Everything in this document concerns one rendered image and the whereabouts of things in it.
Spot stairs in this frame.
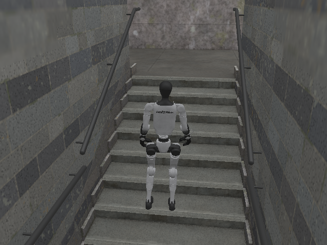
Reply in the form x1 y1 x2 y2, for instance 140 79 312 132
85 79 246 245

